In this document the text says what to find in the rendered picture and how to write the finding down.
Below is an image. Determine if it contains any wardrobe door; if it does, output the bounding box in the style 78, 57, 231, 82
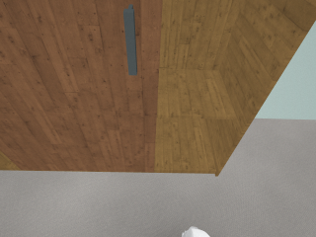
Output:
0, 0, 163, 173
0, 151, 13, 163

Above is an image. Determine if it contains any handle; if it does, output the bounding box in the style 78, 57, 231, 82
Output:
123, 4, 137, 76

